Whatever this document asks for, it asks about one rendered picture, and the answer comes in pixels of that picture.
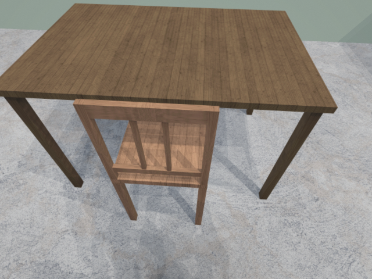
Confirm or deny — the chair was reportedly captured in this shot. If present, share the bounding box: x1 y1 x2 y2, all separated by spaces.
73 99 220 225

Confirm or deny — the table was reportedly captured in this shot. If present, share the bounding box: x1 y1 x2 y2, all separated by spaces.
0 3 338 199

